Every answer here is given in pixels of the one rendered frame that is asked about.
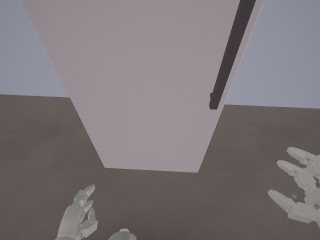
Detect fridge door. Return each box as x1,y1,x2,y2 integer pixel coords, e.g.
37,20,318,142
22,0,264,173

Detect left robot shin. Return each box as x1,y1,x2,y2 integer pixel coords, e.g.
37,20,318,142
120,228,130,232

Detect robot right hand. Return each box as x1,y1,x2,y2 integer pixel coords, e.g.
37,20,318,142
267,147,320,228

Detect handle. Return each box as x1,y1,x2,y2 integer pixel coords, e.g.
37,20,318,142
209,0,256,110

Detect robot left hand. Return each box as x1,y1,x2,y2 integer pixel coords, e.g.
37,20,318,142
57,184,98,240

